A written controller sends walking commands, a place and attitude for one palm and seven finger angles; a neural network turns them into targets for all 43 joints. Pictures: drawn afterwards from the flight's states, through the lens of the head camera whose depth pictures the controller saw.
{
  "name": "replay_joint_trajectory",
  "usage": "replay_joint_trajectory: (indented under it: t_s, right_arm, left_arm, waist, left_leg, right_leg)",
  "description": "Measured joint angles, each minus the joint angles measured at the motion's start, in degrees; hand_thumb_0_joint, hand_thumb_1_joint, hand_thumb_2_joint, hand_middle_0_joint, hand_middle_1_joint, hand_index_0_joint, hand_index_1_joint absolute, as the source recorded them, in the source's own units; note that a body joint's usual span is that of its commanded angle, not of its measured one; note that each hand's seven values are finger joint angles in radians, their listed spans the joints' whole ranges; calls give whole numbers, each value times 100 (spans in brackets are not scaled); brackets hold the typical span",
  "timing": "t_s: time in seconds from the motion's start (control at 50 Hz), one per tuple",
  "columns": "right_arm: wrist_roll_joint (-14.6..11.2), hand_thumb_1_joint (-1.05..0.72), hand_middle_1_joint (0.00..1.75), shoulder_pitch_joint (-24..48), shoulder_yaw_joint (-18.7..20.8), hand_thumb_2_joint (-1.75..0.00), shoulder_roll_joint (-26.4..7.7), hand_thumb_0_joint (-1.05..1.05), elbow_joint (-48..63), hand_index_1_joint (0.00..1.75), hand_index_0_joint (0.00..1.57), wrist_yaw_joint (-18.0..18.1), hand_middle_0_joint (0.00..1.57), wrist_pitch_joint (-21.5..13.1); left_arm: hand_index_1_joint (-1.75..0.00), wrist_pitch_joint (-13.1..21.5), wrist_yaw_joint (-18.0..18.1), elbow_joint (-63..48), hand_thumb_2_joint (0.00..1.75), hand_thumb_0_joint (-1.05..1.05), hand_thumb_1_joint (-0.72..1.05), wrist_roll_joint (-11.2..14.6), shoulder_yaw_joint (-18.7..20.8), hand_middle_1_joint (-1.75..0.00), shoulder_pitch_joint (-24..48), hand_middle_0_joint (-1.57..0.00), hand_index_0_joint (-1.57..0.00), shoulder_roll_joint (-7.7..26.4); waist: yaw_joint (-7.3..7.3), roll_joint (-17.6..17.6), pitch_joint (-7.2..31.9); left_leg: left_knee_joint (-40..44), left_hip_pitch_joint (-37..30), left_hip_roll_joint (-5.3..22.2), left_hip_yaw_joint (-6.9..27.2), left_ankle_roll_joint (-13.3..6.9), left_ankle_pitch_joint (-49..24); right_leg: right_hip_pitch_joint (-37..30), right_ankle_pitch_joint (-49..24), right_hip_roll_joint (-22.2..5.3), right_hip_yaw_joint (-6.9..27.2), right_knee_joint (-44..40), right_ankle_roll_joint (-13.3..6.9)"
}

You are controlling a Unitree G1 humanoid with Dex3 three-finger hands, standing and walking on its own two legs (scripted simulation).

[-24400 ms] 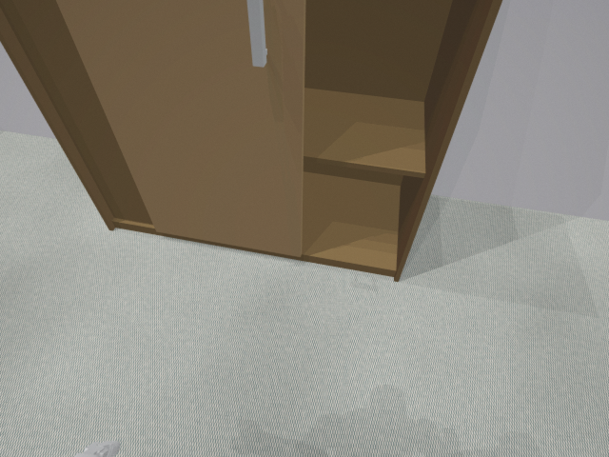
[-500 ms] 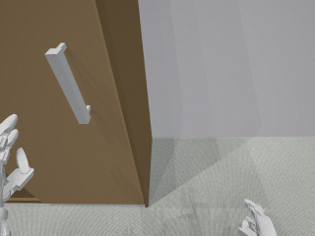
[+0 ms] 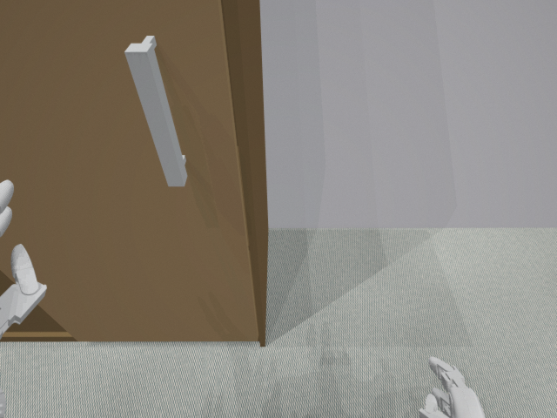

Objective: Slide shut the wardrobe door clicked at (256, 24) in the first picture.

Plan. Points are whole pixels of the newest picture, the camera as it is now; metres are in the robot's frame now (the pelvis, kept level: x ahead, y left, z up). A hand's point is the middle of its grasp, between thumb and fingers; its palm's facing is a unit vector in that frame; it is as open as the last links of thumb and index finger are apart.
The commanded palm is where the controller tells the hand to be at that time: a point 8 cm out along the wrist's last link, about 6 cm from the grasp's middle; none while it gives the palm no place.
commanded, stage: step back with the hand held close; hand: left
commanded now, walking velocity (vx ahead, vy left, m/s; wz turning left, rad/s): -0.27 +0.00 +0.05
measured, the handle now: (165, 117) +0.47 +0.21 +0.21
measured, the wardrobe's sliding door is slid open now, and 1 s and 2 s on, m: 0.00 0.00 0.00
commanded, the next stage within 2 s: stop stepping back and stand still in 0.76 s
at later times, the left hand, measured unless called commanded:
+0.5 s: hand out of the picture +0.15 +0.29 +0.19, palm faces +0.51 -0.75 -0.41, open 7.4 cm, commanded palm +0.10 +0.31 +0.20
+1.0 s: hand out of the picture +0.03 +0.24 +0.18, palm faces +0.44 -0.82 -0.38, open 7.4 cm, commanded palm -0.03 +0.27 +0.20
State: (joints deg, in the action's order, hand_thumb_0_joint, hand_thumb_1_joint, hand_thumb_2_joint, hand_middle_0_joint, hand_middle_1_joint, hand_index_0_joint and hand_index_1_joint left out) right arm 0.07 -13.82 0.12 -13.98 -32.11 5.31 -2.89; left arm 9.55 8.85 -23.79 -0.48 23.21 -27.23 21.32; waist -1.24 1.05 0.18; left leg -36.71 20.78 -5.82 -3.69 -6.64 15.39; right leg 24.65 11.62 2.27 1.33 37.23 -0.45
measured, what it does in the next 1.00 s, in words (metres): walks backwards: right foot, then left foot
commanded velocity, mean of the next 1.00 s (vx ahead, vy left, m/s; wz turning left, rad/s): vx -0.30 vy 0.00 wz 0.04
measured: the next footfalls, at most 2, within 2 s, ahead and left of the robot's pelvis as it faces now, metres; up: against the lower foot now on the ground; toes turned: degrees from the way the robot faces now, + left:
right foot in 0.72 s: -0.23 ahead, -0.10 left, +0.00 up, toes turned -4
left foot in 0.88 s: -0.02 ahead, +0.06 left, +0.00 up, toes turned -4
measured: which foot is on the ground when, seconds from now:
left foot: down 0.00-0.76, up 0.78-0.86, down 0.88-1.00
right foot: down 0.00-0.34, up 0.36-0.70, down 0.72-1.00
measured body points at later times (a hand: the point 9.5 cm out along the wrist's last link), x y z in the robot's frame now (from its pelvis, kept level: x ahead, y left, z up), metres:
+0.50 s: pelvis -0.04 +0.01 +0.01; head -0.03 +0.03 +0.46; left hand +0.12 +0.32 +0.21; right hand +0.13 -0.23 -0.06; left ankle +0.05 +0.05 -0.72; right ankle -0.11 -0.13 -0.68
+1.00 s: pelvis -0.18 -0.02 +0.01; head -0.21 -0.01 +0.46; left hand +0.00 +0.28 +0.20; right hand -0.04 -0.30 -0.06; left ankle -0.06 +0.06 -0.72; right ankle -0.24 -0.14 -0.72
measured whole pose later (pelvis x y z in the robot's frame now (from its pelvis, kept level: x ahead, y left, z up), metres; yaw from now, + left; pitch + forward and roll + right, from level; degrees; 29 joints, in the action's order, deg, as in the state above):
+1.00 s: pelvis -0.18 -0.02 +0.01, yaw -3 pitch +0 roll -2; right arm -0.7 -13.3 1.1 -15.2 -37.5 6.1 -2.6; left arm 7.9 9.4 -23.7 3.9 23.0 -27.3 23.8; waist -0.2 0.5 4.2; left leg -29.7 24.8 -0.5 0.7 -2.1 4.9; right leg 9.9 20.9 2.5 -0.5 30.9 -0.4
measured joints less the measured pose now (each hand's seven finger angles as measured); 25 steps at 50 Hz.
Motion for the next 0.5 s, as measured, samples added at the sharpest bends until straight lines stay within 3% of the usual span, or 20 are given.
replay_joint_trajectory:
  t_s: [0.1,0.26,0.32,0.36,0.44,0.5]
  right_arm:
    - [62,-90,30,-5,-7,-90,75,2,-54,30,20,-41,21,-62]
    - [0,-90,30,123,51,-90,78,2,-158,30,20,-136,21,-66]
    - [-7,-90,30,159,60,-90,58,2,-141,30,20,-119,21,-55]
    - [25,-90,30,160,72,-90,46,2,-95,30,20,-84,21,-88]
    - [156,-90,30,88,149,-90,110,2,-240,30,20,-39,21,-252]
    - [169,-90,30,102,103,-90,244,2,-408,30,20,-78,21,-371]
  left_arm:
    - [-30,158,-16,-69,90,2,89,-44,140,-30,176,-21,-22,-34]
    - [-30,304,-12,-434,90,2,89,118,158,-30,25,-21,-22,78]
    - [-30,374,3,-620,90,2,89,112,168,-30,-152,-21,-22,186]
    - [-30,417,2,-662,90,2,88,64,247,-30,-258,-21,-22,255]
    - [-30,385,-4,-514,90,2,88,81,299,-30,-207,-22,-22,195]
    - [-30,349,66,-464,90,2,88,208,258,-30,-161,-21,-22,59]
  waist:
    - [32,-68,-34]
    - [177,-108,-75]
    - [213,-160,-113]
    - [177,-174,-149]
    - [65,-36,-6]
    - [-99,-41,218]
  left_leg:
    - [-189,110,-63,52,-16,28]
    - [-377,462,65,141,156,-6]
    - [-355,565,100,115,69,-108]
    - [-349,589,121,66,-24,-165]
    - [15,516,217,99,-41,-393]
    - [611,457,353,32,7,-747]
  right_leg:
    - [16,224,76,218,290,-17]
    - [172,26,113,32,122,-53]
    - [240,-90,108,-2,37,-17]
    - [306,42,134,58,207,27]
    - [27,1016,265,217,1468,126]
    - [-552,1575,173,177,1287,149]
